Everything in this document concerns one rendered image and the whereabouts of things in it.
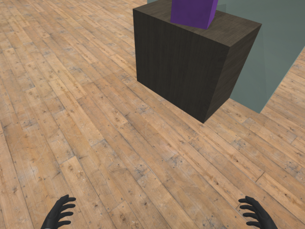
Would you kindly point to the left robot hand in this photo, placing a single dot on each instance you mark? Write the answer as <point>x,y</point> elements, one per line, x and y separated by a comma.
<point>51,221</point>

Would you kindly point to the carton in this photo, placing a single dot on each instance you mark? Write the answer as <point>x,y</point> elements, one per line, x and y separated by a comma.
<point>194,13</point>

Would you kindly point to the right robot hand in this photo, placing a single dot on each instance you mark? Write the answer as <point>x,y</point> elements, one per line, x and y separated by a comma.
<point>264,219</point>

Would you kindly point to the pedestal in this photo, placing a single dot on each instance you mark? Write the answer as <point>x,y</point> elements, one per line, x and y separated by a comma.
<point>194,69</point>

